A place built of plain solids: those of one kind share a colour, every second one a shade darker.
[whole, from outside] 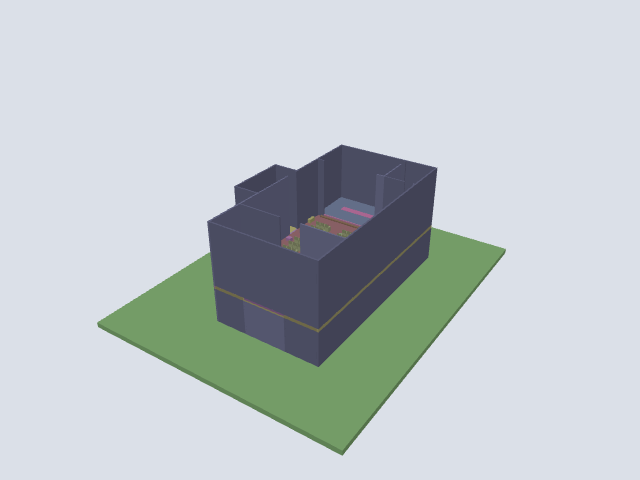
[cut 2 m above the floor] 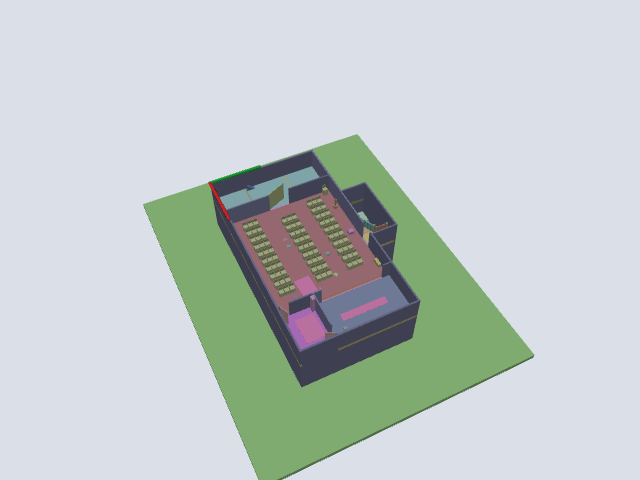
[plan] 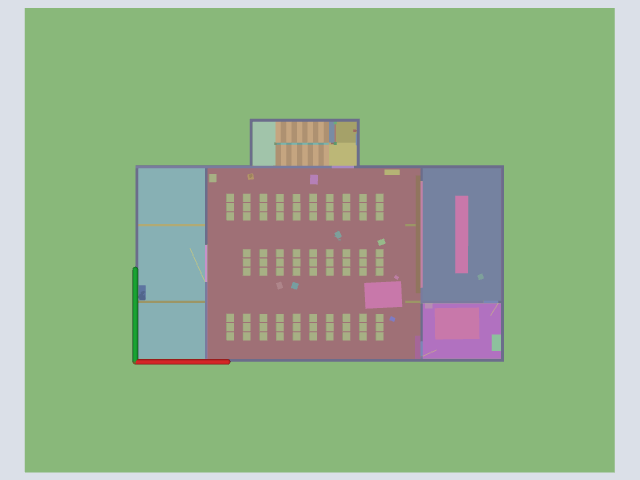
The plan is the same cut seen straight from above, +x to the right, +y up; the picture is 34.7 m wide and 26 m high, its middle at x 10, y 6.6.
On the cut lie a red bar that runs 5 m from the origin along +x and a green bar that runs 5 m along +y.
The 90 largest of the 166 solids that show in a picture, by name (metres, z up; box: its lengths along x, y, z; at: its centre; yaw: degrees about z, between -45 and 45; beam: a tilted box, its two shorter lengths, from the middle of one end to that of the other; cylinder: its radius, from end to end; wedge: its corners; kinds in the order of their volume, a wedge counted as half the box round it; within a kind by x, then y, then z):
{
 "under_1": {"box": [31.97, 25.17, 0.5], "at": [9.98, 6.58, -0.33]},
 "wall_1": {"box": [0.16, 3.02, 3.67], "at": [0.08, 1.67, 1.53]},
 "wall_2": {"box": [0.16, 4.03, 3.67], "at": [0.08, 5.33, 1.53]},
 "wall_3": {"box": [0.16, 10.33, 6.11], "at": [0.08, 5.33, 6.72]},
 "wall_4": {"box": [0.16, 3.02, 3.67], "at": [0.08, 8.98, 1.53]},
 "wall_5": {"box": [4.72, 0.13, 3.67], "at": [2.36, 3.25, 1.53]},
 "wall_6": {"box": [4.72, 0.13, 3.67], "at": [2.36, 7.4, 1.53]},
 "wall_7": {"box": [6.35, 0.031, 10.08], "at": [3.17, 10.63, 4.74]},
 "wall_8": {"box": [0.13, 4.17, 6.11], "at": [3.83, 2.25, 6.72]},
 "wall_9": {"box": [0.13, 4.16, 6.11], "at": [3.83, 8.41, 6.72]},
 "wall_10": {"box": [10.64, 0.13, 6.11], "at": [5.32, 10.55, 6.72]},
 "wall_11": {"box": [0.16, 2.36, 10.08], "at": [6.27, 11.83, 4.74]},
 "wall_12": {"box": [5.96, 0.16, 10.08], "at": [9.17, 13.09, 4.74]},
 "wall_13": {"box": [19.97, 0.16, 10.08], "at": [9.98, 0.08, 4.74]},
 "wall_14": {"box": [0.16, 2.36, 10.08], "at": [12.07, 11.83, 4.74]},
 "wall_15": {"box": [0.13, 2.06, 6.11], "at": [15.51, 2.15, 6.72]},
 "wall_16": {"box": [0.13, 0.7, 6.11], "at": [15.51, 3.66, 6.72]},
 "wall_17": {"box": [0.13, 0.7, 6.11], "at": [15.51, 10.14, 6.72]},
 "wall_18": {"box": [8.13, 0.13, 6.11], "at": [15.9, 10.55, 6.72]},
 "wall_19": {"box": [7.98, 0.031, 6.11], "at": [15.98, 10.63, 6.72]},
 "wall_20": {"box": [3.41, 0.13, 6.11], "at": [17.14, 3.25, 6.72]},
 "wall_21": {"box": [0.31, 0.13, 10.08], "at": [19.82, 3.25, 4.74]},
 "wall_22": {"box": [0.16, 3.02, 10.08], "at": [19.89, 1.67, 4.74]},
 "wall_23": {"box": [0.16, 7.18, 10.08], "at": [19.89, 6.9, 4.74]},
 "pilgrims_stair_1": {"box": [0.29, 1.14, 1.97], "at": [7.74, 12.44, 0.68]},
 "pilgrims_stair_2": {"box": [0.58, 1.14, 1.8], "at": [7.88, 12.44, 0.6]},
 "pilgrims_stair_3": {"box": [0.87, 1.14, 1.63], "at": [8.03, 12.44, 0.52]},
 "pilgrims_stair_4": {"box": [1.16, 1.14, 1.47], "at": [8.17, 12.44, 0.43]},
 "pilgrims_stair_5": {"box": [1.45, 1.14, 1.3], "at": [8.31, 12.44, 0.35]},
 "pilgrims_stair_6": {"box": [1.74, 1.14, 1.13], "at": [8.46, 12.44, 0.27]},
 "pilgrims_stair_7": {"box": [2.03, 1.14, 0.97], "at": [8.61, 12.44, 0.18]},
 "pilgrims_stair_8": {"box": [2.32, 1.14, 0.8], "at": [8.75, 12.44, 0.1]},
 "pilgrims_stair_9": {"box": [2.61, 1.14, 0.63], "at": [8.89, 12.44, 0.02]},
 "pilgrims_stair_10": {"box": [2.9, 1.14, 2.3], "at": [9.04, 11.19, 0.85]},
 "pilgrims_stair_11": {"box": [2.9, 1.14, 0.47], "at": [9.04, 12.44, -0.07]},
 "pilgrims_stair_12": {"box": [2.61, 1.14, 2.47], "at": [9.19, 11.19, 0.93]},
 "pilgrims_stair_13": {"box": [2.32, 1.14, 2.64], "at": [9.33, 11.19, 1.02]},
 "pilgrims_stair_14": {"box": [2.03, 1.14, 2.8], "at": [9.47, 11.19, 1.1]},
 "pilgrims_stair_15": {"box": [1.74, 1.14, 2.97], "at": [9.62, 11.19, 1.18]},
 "pilgrims_stair_16": {"box": [1.45, 1.14, 3.14], "at": [9.77, 11.19, 1.27]},
 "pilgrims_stair_17": {"box": [1.16, 1.14, 3.3], "at": [9.91, 11.19, 1.35]},
 "pilgrims_stair_18": {"box": [0.87, 1.14, 3.47], "at": [10.05, 11.19, 1.43]},
 "pilgrims_stair_19": {"box": [0.58, 1.14, 3.64], "at": [10.2, 11.19, 1.52]},
 "pilgrims_stair_20": {"box": [0.29, 1.14, 3.8], "at": [10.35, 11.19, 1.6]},
 "upper_floor_nave_1": {"box": [11.54, 10.33, 0.16], "at": [9.67, 5.33, 3.59]},
 "upper_floor_sanctuary_1": {"box": [4.24, 7.18, 0.42], "at": [17.69, 6.9, 3.72]},
 "pilgrims_stair_landing_1": {"box": [1.24, 2.39, 2.13], "at": [6.97, 11.82, 0.77]},
 "upper_floor_narthex_1": {"box": [3.61, 10.33, 0.16], "at": [1.97, 5.33, 3.59]},
 "upper_floor_sacristy_1": {"box": [4.24, 3.02, 0.42], "at": [17.69, 1.67, 3.72]},
 "wall_band_1": {"box": [0.16, 3.02, 0.31], "at": [0.08, 1.67, 3.51]},
 "wall_band_2": {"box": [0.16, 4.03, 0.31], "at": [0.08, 5.33, 3.51]},
 "wall_band_3": {"box": [0.16, 3.02, 0.31], "at": [0.08, 8.98, 3.51]},
 "wall_band_4": {"box": [4.72, 0.13, 0.31], "at": [2.36, 3.25, 3.51]},
 "wall_band_5": {"box": [4.72, 0.13, 0.31], "at": [2.36, 7.4, 3.51]},
 "wall_band_6": {"box": [19.97, 0.16, 0.31], "at": [9.98, 0.08, 3.51]},
 "wall_band_7": {"box": [0.16, 7.18, 0.31], "at": [19.89, 6.9, 3.51]},
 "floor_crypt_1": {"box": [1.5, 2.39, 0.5], "at": [11.24, 11.81, -0.25]},
 "stacking_chair_1": {"box": [0.42, 0.44, 0.67], "at": [4.19, 9.95, 4.0]},
 "stacking_chair_2": {"box": [0.42, 0.44, 0.46], "at": [12.33, 1.38, 3.9]},
 "stacking_chair_3": {"box": [0.42, 0.44, 0.46], "at": [12.33, 1.88, 3.9]},
 "stacking_chair_4": {"box": [0.42, 0.44, 0.46], "at": [12.33, 2.38, 3.9]},
 "stacking_chair_5": {"box": [0.42, 0.44, 0.46], "at": [12.33, 4.88, 3.9]},
 "stacking_chair_6": {"box": [0.42, 0.44, 0.46], "at": [12.33, 5.38, 3.9]},
 "stacking_chair_7": {"box": [0.42, 0.44, 0.46], "at": [12.33, 5.88, 3.9]},
 "stacking_chair_8": {"box": [0.42, 0.44, 0.46], "at": [12.33, 7.88, 3.9]},
 "stacking_chair_9": {"box": [0.42, 0.44, 0.46], "at": [12.33, 8.38, 3.9]},
 "stacking_chair_10": {"box": [0.42, 0.44, 0.46], "at": [12.33, 8.88, 3.9]},
 "stacking_chair_11": {"box": [0.42, 0.44, 0.46], "at": [13.23, 1.38, 3.9]},
 "stacking_chair_12": {"box": [0.42, 0.44, 0.46], "at": [13.23, 1.88, 3.9]},
 "stacking_chair_13": {"box": [0.42, 0.44, 0.46], "at": [13.23, 2.38, 3.9]},
 "stacking_chair_14": {"box": [0.42, 0.44, 0.46], "at": [13.23, 4.88, 3.9]},
 "stacking_chair_15": {"box": [0.42, 0.44, 0.46], "at": [13.23, 5.38, 3.9]},
 "stacking_chair_16": {"box": [0.42, 0.44, 0.46], "at": [13.23, 5.88, 3.9]},
 "stacking_chair_17": {"box": [0.42, 0.44, 0.46], "at": [13.23, 7.88, 3.9]},
 "stacking_chair_18": {"box": [0.42, 0.44, 0.46], "at": [13.23, 8.38, 3.9]},
 "stacking_chair_19": {"box": [0.42, 0.44, 0.46], "at": [13.23, 8.88, 3.9]},
 "rug_1": {"box": [2.0, 1.4, 0.08], "at": [13.43, 3.62, 3.64], "yaw": 2.9},
 "rug_2": {"box": [2.4, 1.7, 0.08], "at": [17.43, 2.08, 3.91], "yaw": 0.7},
 "rug_3": {"box": [0.7, 4.2, 0.08], "at": [17.68, 6.9, 3.91], "yaw": -0.1},
 "upper_floor_landing_1": {"box": [1.5, 1.25, 0.16], "at": [11.24, 11.24, 3.59]},
 "upper_floor_landing_2": {"box": [1.2, 1.14, 0.16], "at": [11.39, 12.44, 3.59]},
 "upper_floor_gap_sanctuary_step_1": {"box": [0.13, 5.78, 0.42], "at": [15.51, 6.9, 3.72]},
 "sanctuary_step_tread_1": {"box": [0.25, 6.38, 0.18], "at": [15.32, 6.9, 3.71]},
 "wall_foot_1": {"box": [0.16, 10.33, 0.17], "at": [0.08, 5.33, 3.59]},
 "billy_1": {"box": [0.42, 0.28, 2.02], "at": [15.89, 3.03, 4.94]},
 "leaf_nave_door_1": {"box": [0.05, 2.01, 2.15], "at": [3.36, 5.25, 4.74], "yaw": 24.0},
 "leaf_sacristy_door_1": {"box": [0.81, 0.05, 2.15], "at": [15.94, 0.47, 5.01], "yaw": 24.0},
 "leaf_sacristy_door_2": {"box": [0.05, 0.81, 2.15], "at": [19.45, 2.84, 5.01], "yaw": -32.0},
 "shoe_rack_1": {"box": [0.82, 0.3, 0.38], "at": [13.91, 10.28, 3.86]},
 "pilgrims_stair_guard_1": {"box": [0.08, 1.14, 0.95], "at": [10.83, 12.44, 4.14]}
}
